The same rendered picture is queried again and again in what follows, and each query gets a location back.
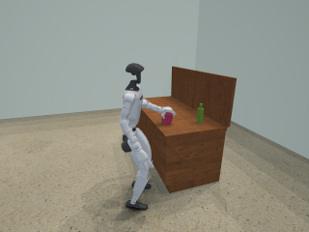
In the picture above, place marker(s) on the left robot forearm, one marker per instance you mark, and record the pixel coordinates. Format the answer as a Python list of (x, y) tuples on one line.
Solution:
[(154, 107)]

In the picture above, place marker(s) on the robot right shin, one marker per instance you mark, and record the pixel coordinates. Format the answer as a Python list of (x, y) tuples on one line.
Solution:
[(138, 188)]

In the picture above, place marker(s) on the right robot forearm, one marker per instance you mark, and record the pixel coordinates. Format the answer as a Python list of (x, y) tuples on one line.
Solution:
[(133, 140)]

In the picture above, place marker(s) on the robot right hand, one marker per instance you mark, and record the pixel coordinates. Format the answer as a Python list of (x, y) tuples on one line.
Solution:
[(142, 156)]

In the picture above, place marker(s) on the right robot upper arm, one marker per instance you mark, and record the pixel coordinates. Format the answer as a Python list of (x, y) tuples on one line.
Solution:
[(128, 101)]

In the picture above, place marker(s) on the robot right foot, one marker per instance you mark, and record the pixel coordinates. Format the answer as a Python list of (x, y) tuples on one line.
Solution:
[(137, 206)]

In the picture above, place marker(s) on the robot left hand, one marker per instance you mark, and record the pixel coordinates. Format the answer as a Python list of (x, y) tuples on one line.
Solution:
[(169, 110)]

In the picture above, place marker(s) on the table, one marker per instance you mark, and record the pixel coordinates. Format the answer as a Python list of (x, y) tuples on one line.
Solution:
[(187, 154)]

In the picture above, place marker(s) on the sponge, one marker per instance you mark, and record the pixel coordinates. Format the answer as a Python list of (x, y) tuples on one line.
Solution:
[(168, 117)]

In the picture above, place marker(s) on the left robot upper arm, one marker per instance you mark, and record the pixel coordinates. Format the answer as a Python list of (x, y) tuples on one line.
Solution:
[(145, 102)]

